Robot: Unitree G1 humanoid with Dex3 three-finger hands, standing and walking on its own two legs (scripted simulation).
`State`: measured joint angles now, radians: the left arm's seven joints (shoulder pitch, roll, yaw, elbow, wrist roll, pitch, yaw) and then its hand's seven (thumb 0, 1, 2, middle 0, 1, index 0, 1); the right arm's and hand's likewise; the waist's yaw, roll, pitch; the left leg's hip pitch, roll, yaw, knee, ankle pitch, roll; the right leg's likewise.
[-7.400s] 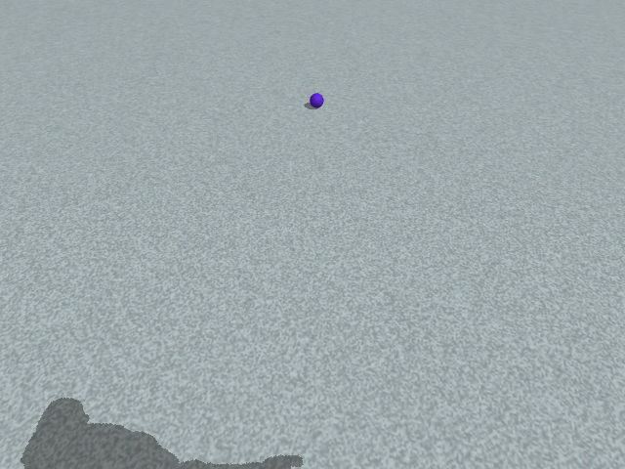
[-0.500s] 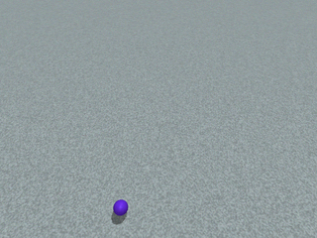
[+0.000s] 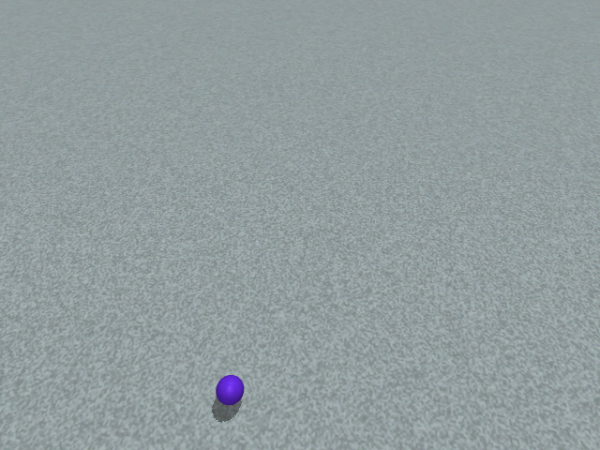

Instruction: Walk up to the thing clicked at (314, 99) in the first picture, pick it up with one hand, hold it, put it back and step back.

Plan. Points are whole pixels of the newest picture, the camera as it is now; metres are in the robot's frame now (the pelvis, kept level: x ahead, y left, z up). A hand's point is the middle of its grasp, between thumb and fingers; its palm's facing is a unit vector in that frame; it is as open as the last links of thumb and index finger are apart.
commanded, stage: walk up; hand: left
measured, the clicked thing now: (230, 389) +0.44 +0.23 -0.74
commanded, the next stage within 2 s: stand in 0.38 s
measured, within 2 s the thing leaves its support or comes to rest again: neither
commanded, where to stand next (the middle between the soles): +0.07 -0.01 m, yaw +3 degrees
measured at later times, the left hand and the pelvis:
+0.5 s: hand out of the picture +0.09 +0.25 -0.15, palm faces -0.01 -0.94 -0.34, open 7.4 cm; pelvis +0.00 +0.01 +0.00, yaw +0 degrees
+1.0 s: hand out of the picture +0.04 +0.25 -0.15, palm faces +0.00 -0.94 -0.34, open 7.4 cm; pelvis -0.02 -0.01 +0.00, yaw +1 degrees
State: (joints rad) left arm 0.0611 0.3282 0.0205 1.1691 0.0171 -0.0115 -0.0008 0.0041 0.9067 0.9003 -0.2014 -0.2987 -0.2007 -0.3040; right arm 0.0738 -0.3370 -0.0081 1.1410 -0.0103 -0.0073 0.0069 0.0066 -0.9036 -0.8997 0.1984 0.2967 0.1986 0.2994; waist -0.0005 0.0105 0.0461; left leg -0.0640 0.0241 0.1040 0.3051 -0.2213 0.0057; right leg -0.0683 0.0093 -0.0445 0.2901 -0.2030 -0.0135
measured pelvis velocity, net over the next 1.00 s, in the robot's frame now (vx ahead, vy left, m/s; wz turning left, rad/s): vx -0.02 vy -0.01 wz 0.02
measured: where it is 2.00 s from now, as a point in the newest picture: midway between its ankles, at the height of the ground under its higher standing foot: outside the picture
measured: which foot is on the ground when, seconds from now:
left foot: down 0.00-1.00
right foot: down 0.00-1.00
